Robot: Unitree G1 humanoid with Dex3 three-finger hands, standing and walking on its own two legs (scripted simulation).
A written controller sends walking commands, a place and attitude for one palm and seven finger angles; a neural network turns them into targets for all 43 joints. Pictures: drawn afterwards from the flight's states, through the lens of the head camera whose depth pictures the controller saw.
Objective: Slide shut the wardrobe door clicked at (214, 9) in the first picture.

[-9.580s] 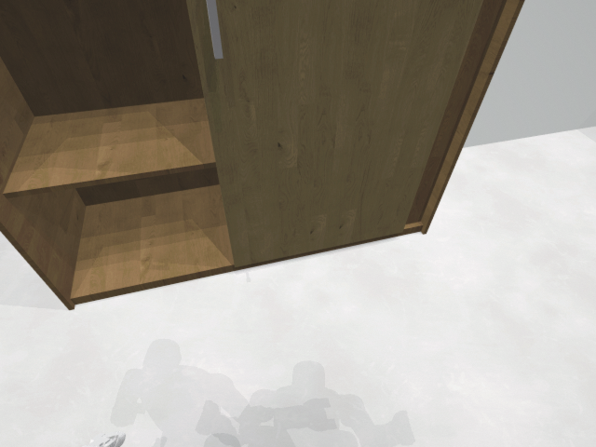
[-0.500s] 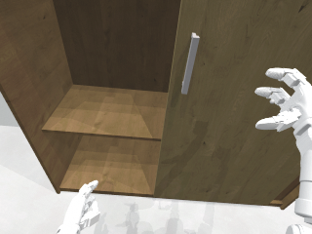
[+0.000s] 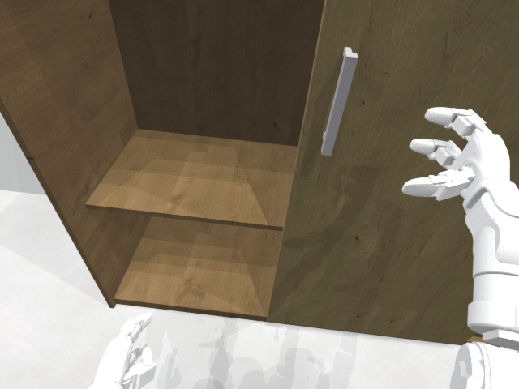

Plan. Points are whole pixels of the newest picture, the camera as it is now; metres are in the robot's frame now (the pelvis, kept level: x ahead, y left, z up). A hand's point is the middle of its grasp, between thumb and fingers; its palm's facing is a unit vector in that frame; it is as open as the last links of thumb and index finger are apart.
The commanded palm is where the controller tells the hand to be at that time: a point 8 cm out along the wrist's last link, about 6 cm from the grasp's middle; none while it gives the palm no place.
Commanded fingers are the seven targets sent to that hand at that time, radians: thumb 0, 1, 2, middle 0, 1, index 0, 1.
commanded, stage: move the hooked fingers beside the handle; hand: right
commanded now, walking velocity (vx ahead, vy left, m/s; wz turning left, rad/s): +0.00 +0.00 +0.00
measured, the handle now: (336, 104) +0.53 -0.10 +0.22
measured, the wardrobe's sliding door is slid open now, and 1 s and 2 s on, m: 0.62 0.62 0.62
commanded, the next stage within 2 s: feel for the door with the fingertips in 1.42 s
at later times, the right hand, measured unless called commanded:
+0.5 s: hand (398, 128) +0.44 -0.18 +0.23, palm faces +0.09 +1.00 +0.02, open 14.0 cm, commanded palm +0.42 -0.23 +0.22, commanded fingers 0.00 0.50 -0.30 0.30 1.20 0.30 1.20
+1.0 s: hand (382, 123) +0.48 -0.17 +0.22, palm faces +0.08 +1.00 +0.01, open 14.0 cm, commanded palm +0.44 -0.22 +0.22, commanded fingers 0.00 0.50 -0.30 0.30 1.20 0.30 1.20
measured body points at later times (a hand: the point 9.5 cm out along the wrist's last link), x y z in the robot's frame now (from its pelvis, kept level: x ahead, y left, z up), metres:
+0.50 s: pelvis +0.00 +0.00 +0.00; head -0.01 +0.01 +0.45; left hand +0.14 +0.24 -0.10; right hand +0.43 -0.23 +0.24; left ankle +0.00 +0.10 -0.74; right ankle +0.00 -0.11 -0.74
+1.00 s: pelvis +0.01 -0.01 +0.00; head +0.01 +0.00 +0.45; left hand +0.07 +0.25 -0.12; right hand +0.46 -0.22 +0.22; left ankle +0.00 +0.10 -0.74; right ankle +0.00 -0.11 -0.74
